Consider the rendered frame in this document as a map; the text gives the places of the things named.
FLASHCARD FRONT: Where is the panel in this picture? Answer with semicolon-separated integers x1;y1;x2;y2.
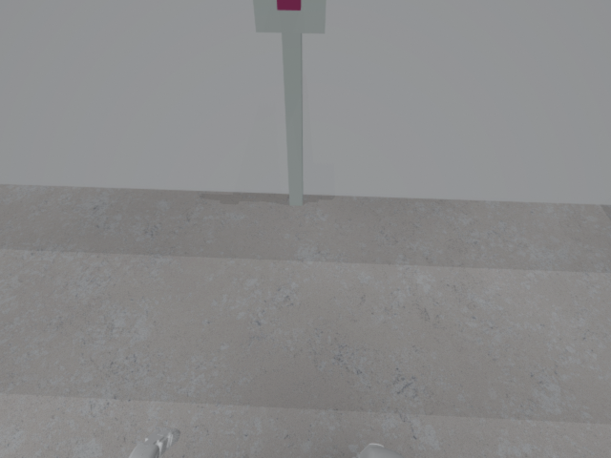
253;0;327;206

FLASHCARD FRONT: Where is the left robot hand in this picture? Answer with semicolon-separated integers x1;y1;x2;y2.
129;428;180;458

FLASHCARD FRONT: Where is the robot right shin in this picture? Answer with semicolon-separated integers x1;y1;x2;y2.
360;444;384;453

